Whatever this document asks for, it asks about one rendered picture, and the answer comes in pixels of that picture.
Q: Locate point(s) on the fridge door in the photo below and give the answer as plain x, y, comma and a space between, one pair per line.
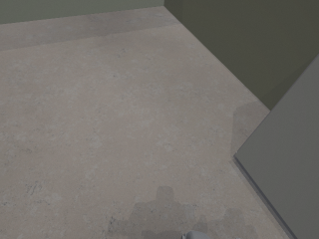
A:
282, 156

